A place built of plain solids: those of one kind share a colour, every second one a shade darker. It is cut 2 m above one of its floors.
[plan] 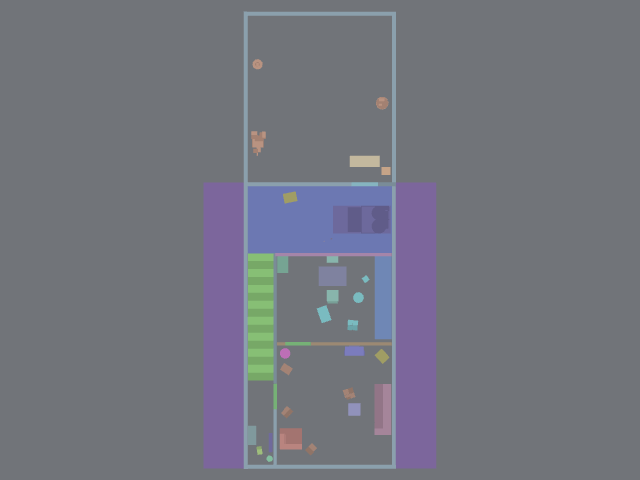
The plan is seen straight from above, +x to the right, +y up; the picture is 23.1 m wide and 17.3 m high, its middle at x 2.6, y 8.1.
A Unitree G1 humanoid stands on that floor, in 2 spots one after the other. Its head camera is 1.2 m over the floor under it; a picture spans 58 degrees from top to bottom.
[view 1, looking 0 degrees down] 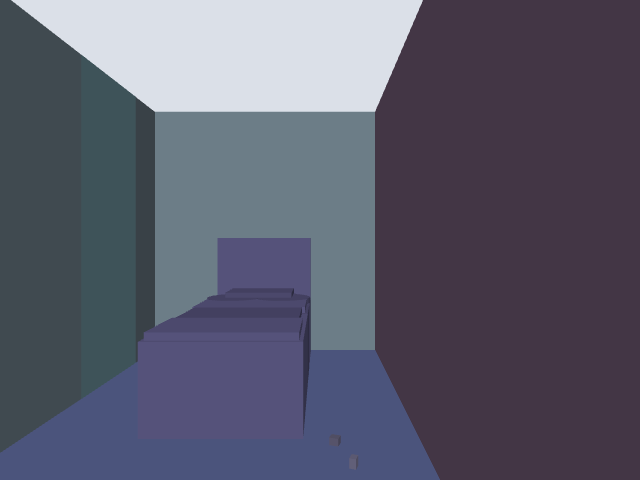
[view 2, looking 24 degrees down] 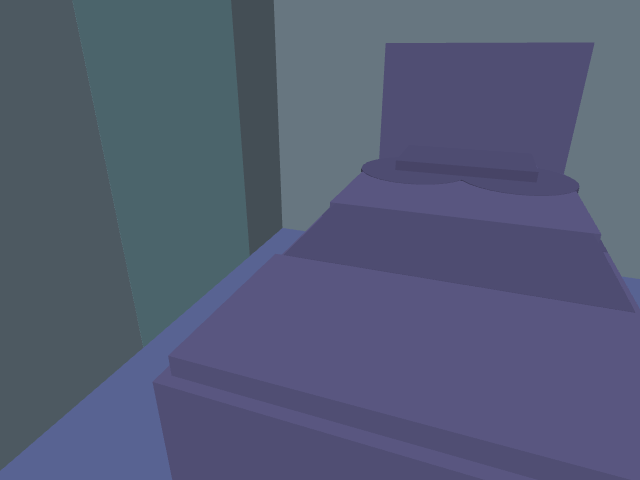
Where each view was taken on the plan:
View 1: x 0.46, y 8.23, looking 0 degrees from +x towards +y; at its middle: wall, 4.73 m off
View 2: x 2.55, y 8.78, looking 20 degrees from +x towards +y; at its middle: bedstead_upper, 1.39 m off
